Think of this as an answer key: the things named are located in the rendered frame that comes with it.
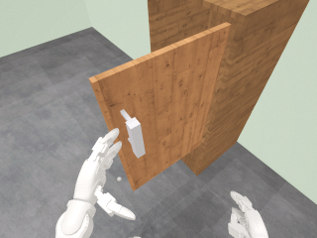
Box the right robot hand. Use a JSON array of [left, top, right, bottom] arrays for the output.
[[228, 190, 268, 238]]

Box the left robot hand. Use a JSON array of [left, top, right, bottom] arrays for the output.
[[73, 128, 136, 220]]

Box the handle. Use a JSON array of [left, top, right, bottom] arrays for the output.
[[120, 109, 146, 158]]

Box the left robot forearm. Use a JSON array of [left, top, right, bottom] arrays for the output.
[[55, 198, 96, 238]]

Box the cupboard door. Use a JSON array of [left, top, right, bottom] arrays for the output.
[[88, 22, 232, 191]]

